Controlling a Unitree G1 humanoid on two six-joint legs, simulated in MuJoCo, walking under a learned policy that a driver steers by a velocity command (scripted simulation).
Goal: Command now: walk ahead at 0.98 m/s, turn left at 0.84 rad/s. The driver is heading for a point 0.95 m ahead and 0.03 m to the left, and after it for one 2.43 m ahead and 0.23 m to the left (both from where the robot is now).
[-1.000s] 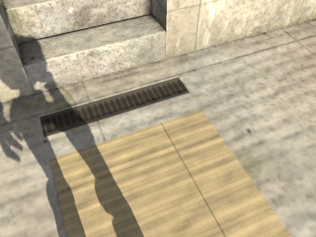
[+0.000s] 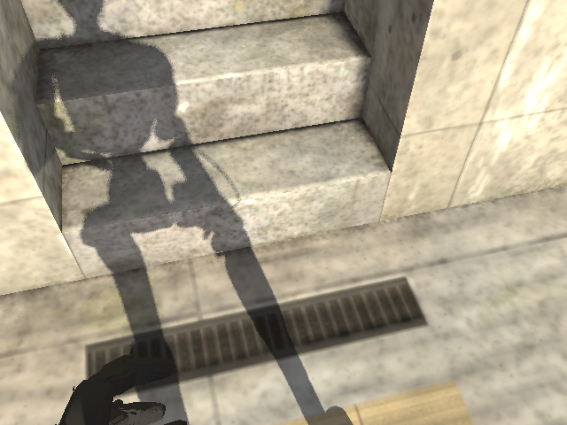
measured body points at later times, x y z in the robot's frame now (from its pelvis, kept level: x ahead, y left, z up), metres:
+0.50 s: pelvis +0.35 +0.01 +0.00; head +0.39 +0.04 +0.44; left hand +0.23 +0.27 -0.14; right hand +0.67 -0.12 -0.07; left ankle +0.47 +0.14 -0.72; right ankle +0.31 -0.14 -0.74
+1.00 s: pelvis +0.42 +0.01 -0.01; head +0.43 -0.01 +0.44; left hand +0.47 +0.31 -0.11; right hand +0.59 -0.26 -0.12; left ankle +0.46 +0.14 -0.72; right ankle +0.39 -0.06 -0.74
